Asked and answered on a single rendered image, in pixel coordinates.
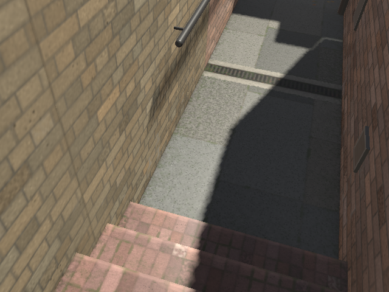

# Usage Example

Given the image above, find stairs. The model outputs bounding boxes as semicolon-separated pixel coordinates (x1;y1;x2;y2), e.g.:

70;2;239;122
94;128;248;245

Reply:
54;201;348;292

